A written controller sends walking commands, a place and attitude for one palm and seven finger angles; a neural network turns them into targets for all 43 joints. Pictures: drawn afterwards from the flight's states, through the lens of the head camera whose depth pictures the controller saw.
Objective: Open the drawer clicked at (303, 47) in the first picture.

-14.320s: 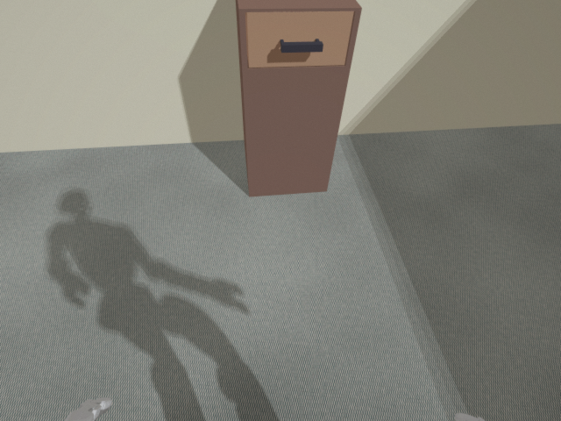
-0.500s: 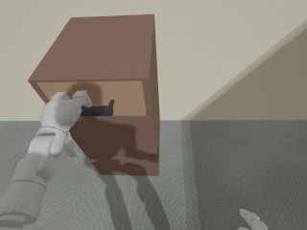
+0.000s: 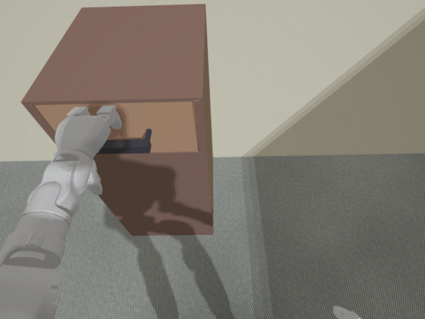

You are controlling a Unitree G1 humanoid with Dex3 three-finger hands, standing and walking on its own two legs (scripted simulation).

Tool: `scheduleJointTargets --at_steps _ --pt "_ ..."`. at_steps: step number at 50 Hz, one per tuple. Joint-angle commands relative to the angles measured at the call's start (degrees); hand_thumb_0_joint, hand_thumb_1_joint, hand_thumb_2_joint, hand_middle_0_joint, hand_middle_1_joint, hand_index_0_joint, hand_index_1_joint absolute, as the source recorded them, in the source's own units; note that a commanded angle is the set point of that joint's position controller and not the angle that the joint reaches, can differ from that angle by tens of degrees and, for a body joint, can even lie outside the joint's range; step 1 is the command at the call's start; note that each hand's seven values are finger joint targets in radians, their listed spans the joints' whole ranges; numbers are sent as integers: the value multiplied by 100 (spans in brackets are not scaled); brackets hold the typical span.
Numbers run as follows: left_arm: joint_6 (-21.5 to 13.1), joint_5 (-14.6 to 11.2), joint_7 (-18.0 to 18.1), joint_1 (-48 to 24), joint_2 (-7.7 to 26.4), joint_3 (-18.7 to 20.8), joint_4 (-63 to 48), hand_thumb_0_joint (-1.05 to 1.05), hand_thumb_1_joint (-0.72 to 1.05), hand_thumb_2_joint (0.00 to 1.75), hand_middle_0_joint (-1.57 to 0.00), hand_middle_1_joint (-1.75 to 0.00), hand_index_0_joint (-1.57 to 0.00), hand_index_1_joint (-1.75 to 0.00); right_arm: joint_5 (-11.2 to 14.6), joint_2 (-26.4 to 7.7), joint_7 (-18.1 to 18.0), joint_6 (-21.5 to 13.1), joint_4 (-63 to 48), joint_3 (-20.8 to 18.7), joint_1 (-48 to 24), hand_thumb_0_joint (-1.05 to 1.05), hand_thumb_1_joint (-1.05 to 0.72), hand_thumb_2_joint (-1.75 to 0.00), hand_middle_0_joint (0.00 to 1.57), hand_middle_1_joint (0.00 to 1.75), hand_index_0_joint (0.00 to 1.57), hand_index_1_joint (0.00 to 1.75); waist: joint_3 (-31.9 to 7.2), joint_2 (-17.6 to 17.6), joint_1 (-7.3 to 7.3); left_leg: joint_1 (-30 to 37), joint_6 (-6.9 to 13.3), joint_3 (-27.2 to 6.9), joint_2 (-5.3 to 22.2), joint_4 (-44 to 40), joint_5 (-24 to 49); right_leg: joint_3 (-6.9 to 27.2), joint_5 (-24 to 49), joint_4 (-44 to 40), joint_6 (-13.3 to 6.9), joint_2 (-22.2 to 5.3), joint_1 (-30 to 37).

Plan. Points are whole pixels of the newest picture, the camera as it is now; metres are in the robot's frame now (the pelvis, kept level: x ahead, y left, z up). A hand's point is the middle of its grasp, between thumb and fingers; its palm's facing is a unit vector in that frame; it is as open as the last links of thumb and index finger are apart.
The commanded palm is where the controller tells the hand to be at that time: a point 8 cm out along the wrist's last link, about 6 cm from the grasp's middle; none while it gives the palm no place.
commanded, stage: move the hooked fingers above the handle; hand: left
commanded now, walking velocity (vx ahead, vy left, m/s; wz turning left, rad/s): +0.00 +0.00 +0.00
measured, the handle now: (122, 139) +0.50 +0.25 +0.00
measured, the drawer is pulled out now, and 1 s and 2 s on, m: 0.00 0.00 0.00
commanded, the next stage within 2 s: none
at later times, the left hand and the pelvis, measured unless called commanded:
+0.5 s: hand (96, 143) +0.44 +0.28 +0.05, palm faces -0.05 -0.02 -1.00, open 13.8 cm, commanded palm +0.42 +0.27 +0.11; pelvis +0.01 +0.00 +0.00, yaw -2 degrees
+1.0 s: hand (99, 150) +0.42 +0.26 +0.05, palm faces -0.12 -0.03 -0.99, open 13.9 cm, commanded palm +0.41 +0.26 +0.11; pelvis +0.01 +0.00 +0.00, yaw +0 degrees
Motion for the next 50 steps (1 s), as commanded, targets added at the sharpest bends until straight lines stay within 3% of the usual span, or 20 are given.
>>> scheduleJointTargets --at_steps 1,3,5,7,9,16,18,20,21,24,27,28,31,32,35,38,42,46,49,50 --pt "40 -79 118 -2212 1354 442 -817 0 -50 30 -30 -120 -30 -120 -12 -867 -52 -106 -571 -309 311 0 -90 -90 20 30 20 30 -2227 -147 -82 754 -96 -127 151 -261 2605 -14 1527 -111 -273 190 1174" --pt "-36 -120 51 -2195 1410 484 -832 0 -50 30 -30 -120 -30 -120 -33 -880 -53 -80 -568 -325 365 0 -90 -90 20 30 20 30 -2313 -148 -67 755 -74 -120 157 -238 2706 17 1625 -121 -267 188 1255" --pt "-111 -134 7 -2213 1452 534 -580 0 -50 30 -30 -120 -30 -120 -19 -897 -77 -30 -557 -308 426 0 -90 -90 20 30 20 30 -2033 -360 -114 484 -40 -122 136 -249 2459 13 1544 -130 -258 192 1212" --pt "-232 -68 54 -2619 1443 471 -576 0 -50 30 -30 -120 -30 -120 -27 -893 -87 -25 -496 -311 484 0 -90 -90 20 30 20 30 -1876 -262 -203 442 -27 -132 138 -242 2249 -2 1356 -127 -257 191 955" --pt "-350 19 183 -2831 1799 758 -645 0 -50 30 -30 -120 -30 -120 -63 -912 -103 -14 -454 -331 547 0 -90 -90 20 30 20 30 -2016 -85 -161 451 -32 -155 135 -194 2392 26 1376 -81 -286 199 972" --pt "-313 68 536 -2791 2186 1115 -410 0 -50 30 -30 -120 -30 -120 -94 -889 -73 -3 -388 -354 678 0 -90 -90 20 30 20 30 -2642 290 -83 463 -66 -75 129 -45 2751 61 1746 96 -271 206 1177" --pt "-211 53 500 -2510 2163 1113 -321 0 -50 30 -30 -120 -30 -120 -86 -895 -43 8 -413 -354 676 0 -90 -90 20 30 20 30 -2669 284 -11 404 -79 -56 146 -62 2970 56 1922 110 -274 212 1303" --pt "-88 -21 390 -2070 1900 941 -178 0 -50 30 -30 -120 -30 -120 -57 -913 -21 35 -425 -368 699 0 -90 -90 20 30 20 30 -2635 118 -19 426 -76 -54 186 -73 3185 40 2020 75 -250 218 1359" --pt "-41 -64 317 -2056 1683 723 -174 0 -50 30 -30 -120 -30 -120 -34 -930 -11 42 -449 -367 655 0 -90 -90 20 30 20 30 -2433 82 -93 429 -66 -30 197 -101 3009 43 1937 -3 -238 225 1253" --pt "-58 -180 120 -1950 1463 540 -474 0 -50 30 -30 -120 -30 -120 -20 -965 -22 62 -490 -389 622 0 -90 -90 20 30 20 30 -2347 -222 -160 485 -9 -36 227 -157 3002 65 1989 -120 -222 218 1360" --pt "-258 -216 13 -2048 1420 489 -1031 0 -50 30 -30 -120 -30 -120 -24 -935 -47 91 -526 -409 569 0 -90 -90 20 30 20 30 -2402 -93 -161 750 2 -87 220 -161 3046 86 1897 -151 -207 222 1289" --pt "-318 -219 27 -2134 1394 458 -1103 0 -50 30 -30 -120 -30 -120 -28 -913 -52 85 -525 -400 548 0 -90 -90 20 30 20 30 -2248 -13 -190 778 -2 -106 216 -182 2922 74 1774 -184 -214 219 1188" --pt "-481 -110 241 -2527 1884 903 -1049 0 -50 30 -30 -120 -30 -120 -48 -904 -92 86 -426 -365 546 0 -90 -90 20 30 20 30 -1995 23 -175 601 -13 -138 173 -192 2629 46 1587 -121 -246 220 1072" --pt "-490 -54 338 -2637 1851 878 -1022 0 -50 30 -30 -120 -30 -120 -48 -868 -96 71 -429 -353 510 0 -90 -90 20 30 20 30 -1986 132 -185 584 -25 -149 156 -203 2494 28 1454 -97 -253 216 989" --pt "-420 119 656 -2949 2229 1181 -1045 0 -50 30 -30 -120 -30 -120 -78 -852 -88 24 -365 -336 491 0 -90 -90 20 30 20 30 -2342 472 -106 666 -103 -186 144 -140 2701 16 1477 38 -284 213 1004" --pt "-123 105 733 -2843 1986 965 -595 0 -50 30 -30 -120 -30 -120 -71 -841 -53 -22 -342 -315 447 0 -90 -90 20 30 20 30 -2279 378 -142 610 -121 -118 145 -127 2690 -23 1550 31 -273 216 992" --pt "265 -25 361 -2345 1466 445 -6 0 -50 30 -30 -120 -30 -120 -22 -901 -18 2 -435 -306 470 0 -90 -90 20 30 20 30 -2227 -23 -176 516 -82 -31 156 -182 2587 -19 1695 -74 -234 205 1185" --pt "183 -220 -200 -2129 779 -177 -398 0 -50 30 -30 -120 -30 -120 -8 -923 -34 82 -583 -313 408 0 -90 -90 20 30 20 30 -2163 -346 -279 705 -14 -47 177 -162 2684 29 1798 -203 -192 199 1197" --pt "-238 -294 -310 -2265 1289 298 -895 0 -50 30 -30 -120 -30 -120 -58 -925 -100 118 -623 -307 387 0 -90 -90 20 30 20 30 -2039 -411 -183 586 24 -93 135 -198 2498 69 1719 -218 -221 184 1332" --pt "-398 -249 -265 -2413 1404 412 -1103 0 -50 30 -30 -120 -30 -120 -66 -887 -110 120 -615 -314 414 0 -90 -90 20 30 20 30 -2158 -223 -152 650 16 -118 120 -173 2607 78 1753 -150 -225 181 1307"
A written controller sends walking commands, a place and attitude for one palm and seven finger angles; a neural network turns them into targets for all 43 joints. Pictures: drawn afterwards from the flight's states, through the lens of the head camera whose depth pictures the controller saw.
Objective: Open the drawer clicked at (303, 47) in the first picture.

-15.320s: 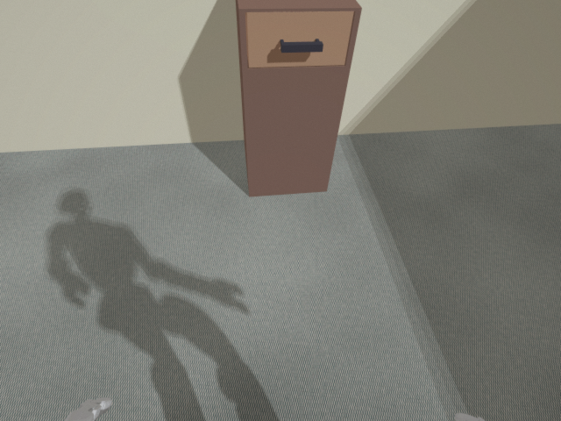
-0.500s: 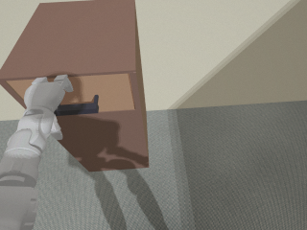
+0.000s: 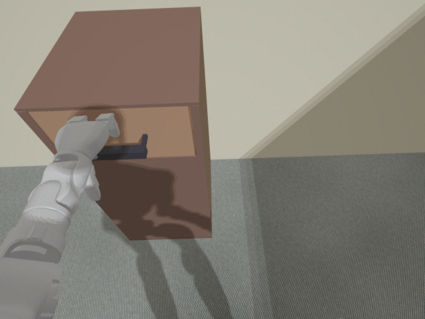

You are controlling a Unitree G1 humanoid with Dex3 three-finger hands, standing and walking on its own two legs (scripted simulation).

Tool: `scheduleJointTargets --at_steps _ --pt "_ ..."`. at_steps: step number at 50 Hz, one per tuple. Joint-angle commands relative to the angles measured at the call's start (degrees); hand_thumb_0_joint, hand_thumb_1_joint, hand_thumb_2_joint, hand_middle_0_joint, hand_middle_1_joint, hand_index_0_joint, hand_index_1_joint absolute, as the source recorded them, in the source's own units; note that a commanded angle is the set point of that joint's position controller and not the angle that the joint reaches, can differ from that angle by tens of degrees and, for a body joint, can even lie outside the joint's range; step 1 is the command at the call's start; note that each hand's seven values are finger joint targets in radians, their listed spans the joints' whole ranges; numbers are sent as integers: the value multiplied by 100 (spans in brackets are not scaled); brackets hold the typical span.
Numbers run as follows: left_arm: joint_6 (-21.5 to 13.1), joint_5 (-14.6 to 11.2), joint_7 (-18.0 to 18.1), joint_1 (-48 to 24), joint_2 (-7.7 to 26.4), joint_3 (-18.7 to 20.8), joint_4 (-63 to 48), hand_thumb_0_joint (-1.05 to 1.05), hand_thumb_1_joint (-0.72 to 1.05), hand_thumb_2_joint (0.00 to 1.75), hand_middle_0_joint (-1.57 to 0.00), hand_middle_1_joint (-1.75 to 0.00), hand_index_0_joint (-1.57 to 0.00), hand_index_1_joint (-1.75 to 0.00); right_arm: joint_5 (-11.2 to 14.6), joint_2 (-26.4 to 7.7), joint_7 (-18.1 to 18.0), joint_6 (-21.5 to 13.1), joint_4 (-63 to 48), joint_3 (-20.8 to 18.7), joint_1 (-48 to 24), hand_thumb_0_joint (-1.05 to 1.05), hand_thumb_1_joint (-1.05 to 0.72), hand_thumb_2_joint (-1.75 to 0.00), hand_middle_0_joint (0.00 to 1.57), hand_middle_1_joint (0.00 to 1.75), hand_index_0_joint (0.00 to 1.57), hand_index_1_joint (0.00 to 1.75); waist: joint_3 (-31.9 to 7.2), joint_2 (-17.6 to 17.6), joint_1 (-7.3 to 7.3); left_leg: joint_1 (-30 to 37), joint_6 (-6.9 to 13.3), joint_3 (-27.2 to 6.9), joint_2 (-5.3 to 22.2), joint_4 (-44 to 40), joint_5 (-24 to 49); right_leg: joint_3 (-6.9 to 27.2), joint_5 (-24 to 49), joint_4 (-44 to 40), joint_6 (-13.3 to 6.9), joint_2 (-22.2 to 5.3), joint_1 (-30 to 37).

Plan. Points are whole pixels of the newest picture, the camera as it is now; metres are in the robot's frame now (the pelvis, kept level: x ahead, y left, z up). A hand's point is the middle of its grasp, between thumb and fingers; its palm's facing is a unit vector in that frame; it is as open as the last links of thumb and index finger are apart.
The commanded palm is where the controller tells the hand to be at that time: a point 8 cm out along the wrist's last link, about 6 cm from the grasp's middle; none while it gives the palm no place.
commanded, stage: move the hooked fingers above the handle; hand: left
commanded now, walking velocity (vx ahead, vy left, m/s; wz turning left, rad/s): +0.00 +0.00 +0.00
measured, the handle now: (118, 145) +0.49 +0.25 +0.00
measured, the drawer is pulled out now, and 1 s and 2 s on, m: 0.00 0.00 0.00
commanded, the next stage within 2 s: none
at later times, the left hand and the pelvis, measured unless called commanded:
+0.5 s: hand (111, 164) +0.40 +0.23 +0.04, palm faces -0.15 -0.06 -0.99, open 13.8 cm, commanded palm +0.41 +0.26 +0.11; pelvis -0.01 +0.00 +0.00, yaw +1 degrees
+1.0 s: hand (91, 165) +0.39 +0.27 +0.05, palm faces -0.13 -0.01 -0.99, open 13.8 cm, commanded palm +0.40 +0.26 +0.11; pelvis -0.01 -0.01 +0.00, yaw +0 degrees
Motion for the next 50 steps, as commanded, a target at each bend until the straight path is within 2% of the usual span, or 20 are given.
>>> scheduleJointTargets --at_steps 1,2,5,10,14,17,19,21,23,25,27,29,31,34,36,38,41,44,48,50 --pt "-657 -12 197 -2313 1530 731 -1783 0 -50 30 -30 -120 -30 -120 -54 -780 -145 -106 -571 -312 238 0 -90 -90 20 30 20 30 -1974 -155 -75 813 -17 -131 62 -198 2804 76 1779 -37 -256 118 1302" --pt "-765 27 330 -2450 1517 757 -1944 0 -50 30 -30 -120 -30 -120 -68 -750 -143 -119 -550 -317 258 0 -90 -90 20 30 20 30 -2015 16 -78 912 -46 -172 77 -175 2989 51 1770 8 -264 120 1183" --pt "-834 247 900 -2400 2506 1767 -2055 0 -50 30 -30 -120 -30 -120 -125 -712 -141 -141 -465 -302 216 0 -90 -90 20 30 20 30 -2294 372 188 741 -137 -201 55 -133 3191 75 1859 203 -309 134 1384" --pt "-93 306 1291 -1990 2006 1370 -1182 0 -50 30 -30 -120 -30 -120 -71 -704 -28 -224 -372 -290 126 0 -90 -90 20 30 20 30 -2119 161 114 429 -163 -42 37 -194 2807 1 1811 190 -282 161 1396" --pt "446 132 701 -1717 1324 533 -562 0 -50 30 -30 -120 -30 -120 35 -866 -27 -204 -426 -316 221 0 -90 -90 20 30 20 30 -2099 -362 -119 477 -87 33 84 -306 2553 8 1804 -39 -241 147 1516" --pt "332 -135 80 -1968 508 -341 -899 0 -50 30 -30 -120 -30 -120 58 -891 -108 -180 -522 -297 164 0 -90 -90 20 30 20 30 -1713 -612 -360 661 -5 -7 87 -337 2051 19 1410 -268 -176 122 1221" --pt "-87 -256 -137 -2431 647 -260 -1437 0 -50 30 -30 -120 -30 -120 -5 -872 -191 -198 -519 -292 185 0 -90 -90 20 30 20 30 -1623 -764 -447 761 46 -91 77 -314 1927 76 1293 -338 -171 101 1167" --pt "-523 -179 -116 -2827 1177 187 -1718 0 -50 30 -30 -120 -30 -120 -58 -837 -262 -203 -468 -289 266 0 -90 -90 20 30 20 30 -1686 -419 -359 796 39 -138 12 -264 1854 111 1187 -242 -211 95 1070" --pt "-860 -22 142 -3113 1486 519 -1892 0 -50 30 -30 -120 -30 -120 -69 -780 -275 -217 -428 -292 341 0 -90 -90 20 30 20 30 -1736 -10 -276 821 -14 -223 -5 -212 1985 73 1087 -102 -266 105 864" --pt "-984 228 621 -3315 2151 1170 -1829 0 -50 30 -30 -120 -30 -120 -85 -763 -281 -227 -364 -283 377 0 -90 -90 20 30 20 30 -1921 282 -147 674 -80 -296 -6 -141 2171 38 1062 95 -310 137 792" --pt "-837 325 1098 -3165 2542 1635 -1659 0 -50 30 -30 -120 -30 -120 -99 -716 -244 -260 -339 -224 303 0 -90 -90 20 30 20 30 -2047 410 42 338 -124 -244 -52 -100 2248 32 1209 243 -330 146 961" --pt "-458 367 1450 -2928 2607 1695 -1390 0 -50 30 -30 -120 -30 -120 -99 -683 -193 -271 -381 -167 117 0 -90 -90 20 30 20 30 -2251 380 171 130 -165 -122 -98 -81 2352 38 1450 320 -324 155 1273" --pt "71 384 1571 -2635 2240 1333 -823 0 -50 30 -30 -120 -30 -120 -86 -695 -133 -287 -346 -159 86 0 -90 -90 20 30 20 30 -2251 344 145 73 -195 -3 -64 -80 2406 1 1643 343 -297 150 1287" --pt "710 224 1110 -1793 1945 1077 176 0 -50 30 -30 -120 -30 -120 -20 -795 -45 -173 -348 -182 220 0 -90 -90 20 30 20 30 -2349 -290 157 -75 -183 114 0 -215 2512 13 2001 197 -241 146 1764" --pt "778 141 863 -2048 2244 1131 -8 0 -50 30 -30 -120 -30 -120 35 -852 -100 -61 -421 -138 173 0 -90 -90 20 30 20 30 -2331 -712 151 -172 -118 179 17 -333 2259 74 1986 95 -164 103 2019" --pt "805 171 714 -2081 2222 1035 109 0 -50 30 -30 -120 -30 -120 88 -867 -178 -2 -460 -104 61 0 -90 -90 20 30 20 30 -1911 -1045 87 -345 -58 201 7 -474 1878 98 1716 -69 -130 73 2037" --pt "534 183 408 -1859 2232 1044 48 0 -50 30 -30 -120 -30 -120 105 -905 -287 2 -572 -97 50 0 -90 -90 20 30 20 30 -1704 -1014 107 -343 3 192 0 -543 1612 159 1517 -176 -137 50 2047" --pt "-141 201 176 -2273 1671 611 -743 0 -50 30 -30 -120 -30 -120 56 -869 -349 -122 -668 -210 183 0 -90 -90 20 30 20 30 -1862 -538 -162 185 70 118 40 -407 1784 165 1502 -202 -165 66 1653" --pt "-948 77 276 -2696 1302 419 -1834 0 -50 30 -30 -120 -30 -120 -46 -733 -312 -252 -540 -344 342 0 -90 -90 20 30 20 30 -2025 353 -263 959 -1 -63 38 -152 2102 151 1200 -123 -226 125 899" --pt "-1100 72 506 -3084 1328 464 -1975 0 -50 30 -30 -120 -30 -120 -62 -730 -285 -286 -407 -380 455 0 -90 -90 20 30 20 30 -1988 264 -381 1014 -43 -212 46 -72 2125 90 1038 -60 -232 152 602"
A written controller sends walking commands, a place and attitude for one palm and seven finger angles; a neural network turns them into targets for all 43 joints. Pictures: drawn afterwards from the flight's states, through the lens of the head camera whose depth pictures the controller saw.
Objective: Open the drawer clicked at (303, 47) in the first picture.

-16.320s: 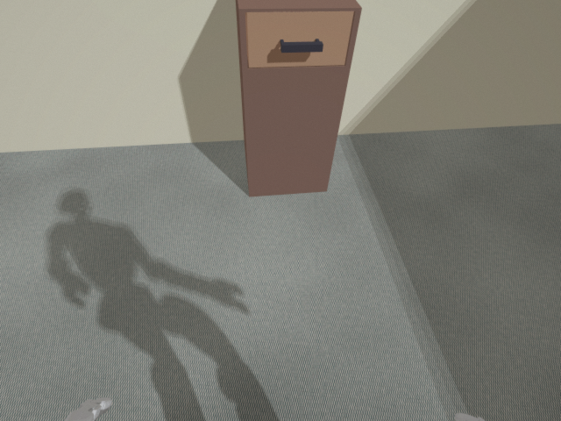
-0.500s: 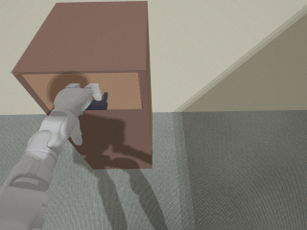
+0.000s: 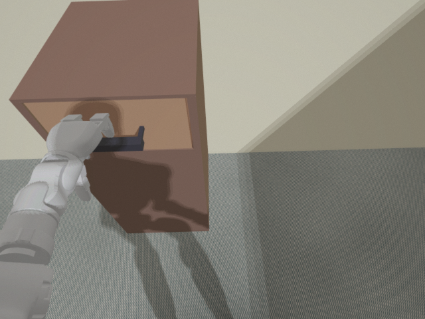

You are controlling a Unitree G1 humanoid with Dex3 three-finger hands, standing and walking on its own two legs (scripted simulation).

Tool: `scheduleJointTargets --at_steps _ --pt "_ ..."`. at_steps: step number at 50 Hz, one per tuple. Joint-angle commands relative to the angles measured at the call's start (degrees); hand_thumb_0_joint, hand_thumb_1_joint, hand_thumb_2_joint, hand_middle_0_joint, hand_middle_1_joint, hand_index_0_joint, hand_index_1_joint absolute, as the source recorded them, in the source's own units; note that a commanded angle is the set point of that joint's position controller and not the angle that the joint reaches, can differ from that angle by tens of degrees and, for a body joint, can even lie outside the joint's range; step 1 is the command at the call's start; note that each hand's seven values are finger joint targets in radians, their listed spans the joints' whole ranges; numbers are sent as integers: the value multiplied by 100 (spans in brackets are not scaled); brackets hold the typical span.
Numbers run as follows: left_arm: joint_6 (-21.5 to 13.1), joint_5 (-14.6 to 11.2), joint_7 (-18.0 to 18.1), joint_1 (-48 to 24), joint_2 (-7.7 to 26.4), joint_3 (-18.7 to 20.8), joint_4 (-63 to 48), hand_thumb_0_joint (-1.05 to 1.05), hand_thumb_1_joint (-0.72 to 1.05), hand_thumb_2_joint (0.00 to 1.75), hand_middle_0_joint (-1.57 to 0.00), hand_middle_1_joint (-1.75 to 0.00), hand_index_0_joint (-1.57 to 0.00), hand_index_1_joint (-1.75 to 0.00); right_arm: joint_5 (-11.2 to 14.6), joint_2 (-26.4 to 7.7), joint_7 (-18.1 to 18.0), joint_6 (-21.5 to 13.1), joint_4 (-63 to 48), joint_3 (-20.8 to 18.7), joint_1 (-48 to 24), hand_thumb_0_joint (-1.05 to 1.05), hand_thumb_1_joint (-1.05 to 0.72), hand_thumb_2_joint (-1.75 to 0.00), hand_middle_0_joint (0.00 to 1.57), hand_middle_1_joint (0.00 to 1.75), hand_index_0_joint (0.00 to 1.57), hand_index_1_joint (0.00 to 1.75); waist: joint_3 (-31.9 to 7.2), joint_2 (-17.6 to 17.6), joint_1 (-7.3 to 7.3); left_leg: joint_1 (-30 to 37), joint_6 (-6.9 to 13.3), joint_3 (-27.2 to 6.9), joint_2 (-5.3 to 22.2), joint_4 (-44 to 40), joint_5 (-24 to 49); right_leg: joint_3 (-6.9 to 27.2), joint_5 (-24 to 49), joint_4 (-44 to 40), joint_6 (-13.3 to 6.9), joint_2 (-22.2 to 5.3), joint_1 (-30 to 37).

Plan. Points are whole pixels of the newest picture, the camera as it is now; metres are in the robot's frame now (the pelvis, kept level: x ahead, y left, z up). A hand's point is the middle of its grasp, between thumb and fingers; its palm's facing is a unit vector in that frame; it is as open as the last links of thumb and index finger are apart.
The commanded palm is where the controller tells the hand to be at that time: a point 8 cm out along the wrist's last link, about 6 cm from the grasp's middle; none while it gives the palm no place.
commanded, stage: move the hooked fingers above the handle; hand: left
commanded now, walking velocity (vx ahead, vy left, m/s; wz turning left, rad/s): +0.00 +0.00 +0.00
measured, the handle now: (114, 137) +0.50 +0.26 +0.00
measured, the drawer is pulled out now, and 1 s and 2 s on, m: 0.00 0.00 0.00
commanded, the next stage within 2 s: lift the fingers back up to retry in 1.84 s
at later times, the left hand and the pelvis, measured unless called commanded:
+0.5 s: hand (94, 155) +0.42 +0.27 +0.04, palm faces -0.15 -0.04 -0.99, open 13.7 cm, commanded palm +0.41 +0.28 +0.11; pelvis +0.01 +0.00 +0.00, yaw -1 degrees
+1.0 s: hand (107, 148) +0.43 +0.24 +0.04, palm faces -0.05 -0.09 -0.99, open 13.8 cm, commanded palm +0.41 +0.28 +0.11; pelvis +0.01 +0.01 +0.00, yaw -1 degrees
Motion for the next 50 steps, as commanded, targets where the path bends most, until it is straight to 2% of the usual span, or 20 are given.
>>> scheduleJointTargets --at_steps 1,3,6,7,9,13,14,16,18,20,24,27,29,33,37,39,42,44,49,50 --pt "-575 -64 646 -3249 1255 438 -1772 0 -50 30 -30 -120 -30 -120 -53 -790 -39 -232 -305 -360 262 0 -90 -90 20 30 20 30 -1964 347 -348 1028 -14 -235 6 -125 1954 76 855 -93 -200 142 566" --pt "-429 19 976 -3453 1320 507 -1621 0 -50 30 -30 -120 -30 -120 -47 -818 9 -268 -200 -339 280 0 -90 -90 20 30 20 30 -1976 435 -344 903 -68 -306 -11 -145 1764 13 643 -15 -224 143 412" --pt "15 112 1367 -3313 1942 1055 -1113 0 -50 30 -30 -120 -30 -120 -51 -851 72 -261 -126 -267 208 0 -90 -90 20 30 20 30 -2187 377 -129 498 -74 -206 -76 -177 1811 11 866 90 -235 130 855" --pt "234 107 1394 -3184 1797 917 -833 0 -50 30 -30 -120 -30 -120 -50 -826 93 -247 -141 -240 132 0 -90 -90 20 30 20 30 -2147 313 -127 392 -63 -142 -97 -187 1752 17 917 76 -220 127 948" --pt "588 144 1335 -3023 1927 983 -472 0 -50 30 -30 -120 -30 -120 -49 -849 133 -216 -176 -213 65 0 -90 -90 20 30 20 30 -2334 156 10 255 -69 -66 -94 -260 1891 24 1169 84 -214 117 1328" --pt "1016 106 714 -2372 1484 448 125 0 -50 30 -30 -120 -30 -120 15 -919 137 -127 -360 -205 125 0 -90 -90 20 30 20 30 -2326 -199 -6 239 -36 69 -16 -321 2107 30 1599 6 -175 107 1641" --pt "972 17 503 -2146 1275 343 41 0 -50 30 -30 -120 -30 -120 17 -938 122 -116 -442 -229 124 0 -90 -90 20 30 20 30 -2472 -402 -37 339 6 69 10 -307 2325 62 1839 -38 -162 106 1831" --pt "852 -72 250 -1722 1537 592 23 0 -50 30 -30 -120 -30 -120 46 -978 82 -31 -481 -206 107 0 -90 -90 20 30 20 30 -2159 -778 39 146 44 131 8 -351 2194 95 1918 -103 -117 94 1962" --pt "665 -89 89 -1767 1362 440 -202 0 -50 30 -30 -120 -30 -120 64 -963 39 -2 -590 -174 35 0 -90 -90 20 30 20 30 -1808 -885 -1 33 72 110 -2 -431 1921 86 1718 -162 -113 80 1842" --pt "290 -148 44 -1911 1219 401 -719 0 -50 30 -30 -120 -30 -120 42 -927 23 -34 -638 -209 6 0 -90 -90 20 30 20 30 -1646 -600 -23 203 95 73 7 -422 1866 113 1518 -213 -135 73 1599" --pt "-398 -4 422 -2603 1700 880 -1723 0 -50 30 -30 -120 -30 -120 -60 -830 -28 -87 -585 -283 96 0 -90 -90 20 30 20 30 -2077 50 -42 533 79 -51 -17 -235 2144 143 1432 -40 -186 106 1346" --pt "-526 172 956 -3096 2009 1191 -1909 0 -50 30 -30 -120 -30 -120 -102 -781 -27 -169 -392 -335 178 0 -90 -90 20 30 20 30 -2351 600 -89 763 -18 -161 -18 -75 2335 98 1279 137 -216 138 952" --pt "-410 172 1231 -3152 2162 1351 -1867 0 -50 30 -30 -120 -30 -120 -128 -800 0 -193 -280 -348 192 0 -90 -90 20 30 20 30 -2614 588 -113 844 -62 -187 -23 40 2575 68 1391 216 -211 165 937" --pt "234 75 1304 -2920 1603 844 -957 0 -50 30 -30 -120 -30 -120 -80 -828 114 -230 -108 -347 227 0 -90 -90 20 30 20 30 -2524 426 -180 799 -142 -164 -3 2 2602 -32 1413 199 -192 169 875" --pt "864 -94 642 -2332 735 -31 -167 0 -50 30 -30 -120 -30 -120 2 -927 188 -129 -187 -317 229 0 -90 -90 20 30 20 30 -2166 -215 -242 692 -84 -97 58 -137 2481 -70 1460 -9 -158 154 1030" --pt "841 -166 251 -2319 478 -316 -394 0 -50 30 -30 -120 -30 -120 14 -953 148 -72 -311 -291 149 0 -90 -90 20 30 20 30 -2087 -452 -280 736 -22 -94 72 -203 2430 -32 1488 -116 -161 138 1177" --pt "440 -218 -50 -2326 911 45 -908 0 -50 30 -30 -120 -30 -120 -30 -946 62 -19 -461 -254 81 0 -90 -90 20 30 20 30 -1993 -568 -175 636 54 -97 17 -219 2226 49 1506 -135 -150 111 1356" --pt "-5 -196 27 -2432 1398 551 -1509 0 -50 30 -30 -120 -30 -120 -83 -902 16 -8 -531 -261 51 0 -90 -90 20 30 20 30 -2149 -246 -19 709 45 -147 11 -210 2459 75 1569 -42 -192 113 1435" --pt "-359 94 925 -2214 2546 1923 -2069 0 -50 30 -30 -120 -30 -120 -178 -754 62 -31 -479 -247 -50 0 -90 -90 20 30 20 30 -2384 474 419 613 -150 -234 42 -83 3430 57 1862 325 -252 150 1454" --pt "-240 134 1113 -2066 2355 1809 -2072 0 -50 30 -30 -120 -30 -120 -185 -690 105 -47 -502 -244 -111 0 -90 -90 20 30 20 30 -2420 710 411 704 -200 -205 29 -67 3543 65 1959 339 -246 147 1439"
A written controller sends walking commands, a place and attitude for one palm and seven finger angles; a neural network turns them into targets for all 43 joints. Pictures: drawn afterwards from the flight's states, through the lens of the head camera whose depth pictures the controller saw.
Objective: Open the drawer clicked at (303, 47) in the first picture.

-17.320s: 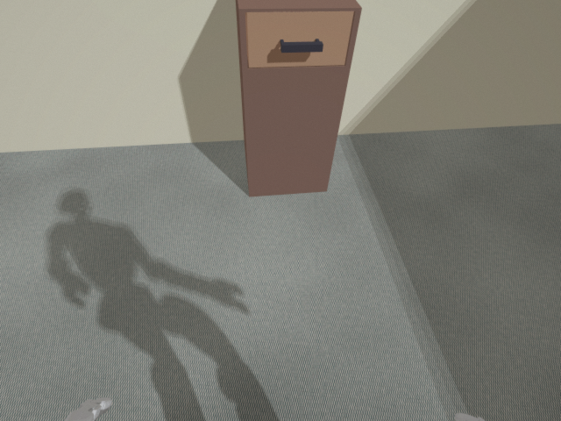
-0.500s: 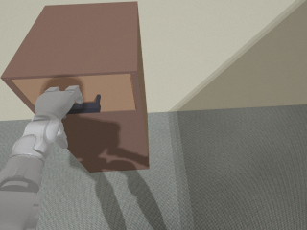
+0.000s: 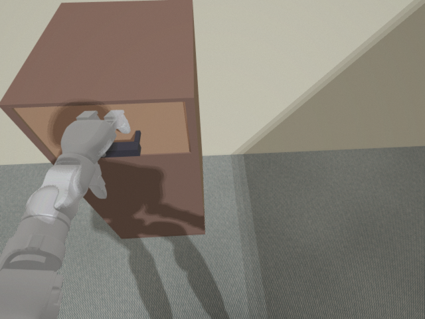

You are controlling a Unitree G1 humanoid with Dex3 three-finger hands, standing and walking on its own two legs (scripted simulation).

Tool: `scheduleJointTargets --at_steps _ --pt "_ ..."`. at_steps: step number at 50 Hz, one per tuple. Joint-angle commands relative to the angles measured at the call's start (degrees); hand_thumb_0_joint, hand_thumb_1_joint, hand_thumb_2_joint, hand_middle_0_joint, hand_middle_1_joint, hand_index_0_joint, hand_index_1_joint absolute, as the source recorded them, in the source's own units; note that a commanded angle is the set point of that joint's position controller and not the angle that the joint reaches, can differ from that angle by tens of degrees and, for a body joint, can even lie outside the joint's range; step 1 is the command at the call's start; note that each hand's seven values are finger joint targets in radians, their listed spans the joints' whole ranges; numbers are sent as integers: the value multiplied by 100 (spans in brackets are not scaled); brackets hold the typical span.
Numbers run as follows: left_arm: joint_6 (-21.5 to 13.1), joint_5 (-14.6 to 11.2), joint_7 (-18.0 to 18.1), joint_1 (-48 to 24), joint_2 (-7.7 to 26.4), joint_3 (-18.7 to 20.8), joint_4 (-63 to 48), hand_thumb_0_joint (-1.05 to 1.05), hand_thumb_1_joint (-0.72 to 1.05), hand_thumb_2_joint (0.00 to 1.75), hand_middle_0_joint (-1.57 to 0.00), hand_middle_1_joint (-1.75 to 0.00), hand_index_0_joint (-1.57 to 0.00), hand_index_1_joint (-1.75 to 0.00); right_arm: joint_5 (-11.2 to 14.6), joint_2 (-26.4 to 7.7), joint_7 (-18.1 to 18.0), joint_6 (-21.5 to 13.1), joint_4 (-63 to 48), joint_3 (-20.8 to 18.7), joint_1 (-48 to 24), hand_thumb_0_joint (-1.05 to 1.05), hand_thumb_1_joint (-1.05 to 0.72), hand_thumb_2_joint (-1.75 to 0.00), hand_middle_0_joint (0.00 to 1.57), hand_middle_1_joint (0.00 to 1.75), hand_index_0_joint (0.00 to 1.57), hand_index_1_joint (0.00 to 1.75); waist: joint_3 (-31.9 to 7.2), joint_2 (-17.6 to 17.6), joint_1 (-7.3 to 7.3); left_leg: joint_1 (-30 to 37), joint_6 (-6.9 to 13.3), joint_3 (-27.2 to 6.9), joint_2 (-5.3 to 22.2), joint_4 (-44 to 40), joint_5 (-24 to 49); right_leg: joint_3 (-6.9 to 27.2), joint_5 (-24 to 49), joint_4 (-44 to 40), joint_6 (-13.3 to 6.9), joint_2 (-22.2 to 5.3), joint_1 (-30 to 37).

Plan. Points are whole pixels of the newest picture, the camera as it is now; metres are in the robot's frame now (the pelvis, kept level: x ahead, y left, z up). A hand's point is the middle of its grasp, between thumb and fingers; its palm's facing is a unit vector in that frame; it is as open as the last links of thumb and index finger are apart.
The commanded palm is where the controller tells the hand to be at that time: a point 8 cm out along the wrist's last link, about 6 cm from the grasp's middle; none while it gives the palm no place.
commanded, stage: move the hooked fingers above the handle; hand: left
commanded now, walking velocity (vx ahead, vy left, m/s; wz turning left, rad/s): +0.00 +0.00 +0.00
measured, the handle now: (110, 142) +0.48 +0.25 +0.00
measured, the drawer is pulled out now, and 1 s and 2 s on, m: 0.00 0.00 0.00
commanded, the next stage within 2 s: lift the fingers back up to retry in 0.84 s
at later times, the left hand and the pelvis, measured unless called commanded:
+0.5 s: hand (118, 138) +0.44 +0.21 +0.07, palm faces +0.09 -0.08 -0.99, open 13.8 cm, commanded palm +0.41 +0.28 +0.12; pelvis -0.01 +0.00 -0.01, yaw +1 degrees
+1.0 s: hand (108, 153) +0.42 +0.23 +0.04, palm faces -0.04 -0.08 -1.00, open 13.8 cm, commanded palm +0.41 +0.27 +0.11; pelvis -0.01 -0.01 -0.01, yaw +3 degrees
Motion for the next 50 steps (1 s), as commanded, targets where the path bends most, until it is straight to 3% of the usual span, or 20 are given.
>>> scheduleJointTargets --at_steps 1,4,8,9,12,16,17,19,22,24,26,30,34,38,39,40,43,45,49,50 --pt "283 40 1038 -2176 2680 1505 -1482 0 -50 30 -30 -120 -30 -120 -66 -749 15 -157 -435 -262 44 0 -90 -90 20 30 20 30 -2333 660 511 709 -310 -256 61 -232 3715 -66 2147 173 -334 183 1525" --pt "859 7 1104 -1905 2177 1020 -998 0 -50 30 -30 -120 -30 -120 -13 -809 82 -218 -323 -319 83 0 -90 -90 20 30 20 30 -2443 336 294 715 -305 -173 98 -257 3615 -83 2212 76 -294 207 1572" --pt "1425 -263 381 -2055 967 -395 -542 0 -50 30 -30 -120 -30 -120 155 -991 65 -248 -312 -354 156 0 -90 -90 20 30 20 30 -2019 -190 -161 967 -191 -184 174 -397 2876 -170 1680 -244 -213 177 1177" --pt "1410 -374 128 -2309 471 -896 -626 0 -50 30 -30 -120 -30 -120 171 -987 35 -253 -312 -349 165 0 -90 -90 20 30 20 30 -1875 -355 -392 1114 -160 -240 191 -405 2743 -174 1544 -352 -195 166 1020" --pt "1002 -519 -373 -3266 372 -1260 -1189 0 -50 30 -30 -120 -30 -120 75 -974 -105 -273 -322 -296 162 0 -90 -90 20 30 20 30 -1654 -337 -535 1343 -96 -407 122 -404 2123 -158 985 -469 -180 130 659" --pt "188 -354 -214 -3970 1180 -517 -1444 0 -50 30 -30 -120 -30 -120 -7 -906 -231 -334 -263 -257 328 0 -90 -90 20 30 20 30 -1603 108 -384 1283 -138 -540 18 -315 1816 -135 710 -260 -293 123 350" --pt "37 -266 -22 -4033 1489 -164 -1512 0 -50 30 -30 -120 -30 -120 -13 -888 -233 -346 -237 -256 384 0 -90 -90 20 30 20 30 -1882 371 -250 1318 -191 -565 14 -257 2090 -147 820 -138 -330 129 398" --pt "-9 -71 473 -3726 2764 1065 -1383 0 -50 30 -30 -120 -30 -120 -52 -942 -206 -307 -229 -222 380 0 -90 -90 20 30 20 30 -2366 841 212 1103 -366 -573 -12 -173 2757 -185 1158 138 -404 184 736" --pt "494 -3 1171 -3108 2485 1078 -949 0 -50 30 -30 -120 -30 -120 -43 -689 -106 -283 -309 -86 36 0 -90 -90 20 30 20 30 -2328 756 448 429 -407 -301 -91 -137 3098 -162 1822 286 -388 178 1299" --pt "1045 -9 1373 -2480 2288 972 -365 0 -50 30 -30 -120 -30 -120 -22 -700 -36 -250 -324 -53 -111 0 -90 -90 20 30 20 30 -2400 293 566 145 -393 -123 -84 -240 3181 -145 2207 255 -365 168 1785" --pt "1433 -29 1289 -2429 2289 789 -201 0 -50 30 -30 -120 -30 -120 70 -776 -28 -187 -350 -31 -95 0 -90 -90 20 30 20 30 -2366 -161 533 -33 -325 0 -50 -416 2836 -83 2305 124 -298 138 2055" --pt "1638 -70 1037 -2382 2700 951 -264 0 -50 30 -30 -120 -30 -120 149 -819 -163 -89 -332 -38 -235 0 -90 -90 20 30 20 30 -2800 -525 565 37 -179 99 -32 -660 2675 107 2576 -51 -221 58 2838" --pt "1486 -179 365 -2271 2405 636 80 0 -50 30 -30 -120 -30 -120 192 -980 -297 -116 -335 -119 -129 0 -90 -90 20 30 20 30 -2146 -830 164 59 -38 87 6 -772 2001 102 2053 -414 -123 37 2557" --pt "717 -261 -287 -2731 1250 -455 -312 0 -50 30 -30 -120 -30 -120 153 -973 -336 -272 -335 -226 149 0 -90 -90 20 30 20 30 -1574 -400 -287 628 24 -38 16 -592 1794 21 1524 -578 -146 77 1478" --pt "485 -351 -419 -2969 731 -901 -670 0 -50 30 -30 -120 -30 -120 127 -905 -323 -306 -361 -252 182 0 -90 -90 20 30 20 30 -1493 -221 -432 836 24 -66 11 -519 1803 18 1378 -616 -161 79 1215" --pt "270 -412 -483 -3129 729 -912 -865 0 -50 30 -30 -120 -30 -120 74 -888 -318 -346 -288 -271 264 0 -90 -90 20 30 20 30 -1481 -71 -441 980 10 -120 4 -435 1758 21 1200 -584 -178 90 972" --pt "-195 -449 -359 -3698 1078 -607 -1264 0 -50 30 -30 -120 -30 -120 15 -884 -301 -379 -197 -306 456 0 -90 -90 20 30 20 30 -1577 362 -475 1118 -58 -294 -47 -217 1760 6 922 -398 -256 112 455" --pt "-345 -345 -30 -3678 1754 88 -1200 0 -50 30 -30 -120 -30 -120 22 -915 -275 -355 -136 -333 562 0 -90 -90 20 30 20 30 -1930 371 -295 919 -93 -358 -71 -132 1904 -4 1008 -214 -289 128 588" --pt "-37 -83 917 -3619 2824 1167 -803 0 -50 30 -30 -120 -30 -120 -1 -926 -194 -325 -124 -255 452 0 -90 -90 20 30 20 30 -2321 469 68 222 -172 -372 -111 -40 2176 -81 1265 202 -336 167 850" --pt "159 -9 1130 -3615 2643 1004 -712 0 -50 30 -30 -120 -30 -120 -2 -864 -146 -320 -154 -223 378 0 -90 -90 20 30 20 30 -2400 643 72 193 -208 -339 -128 -23 2294 -113 1369 278 -334 166 856"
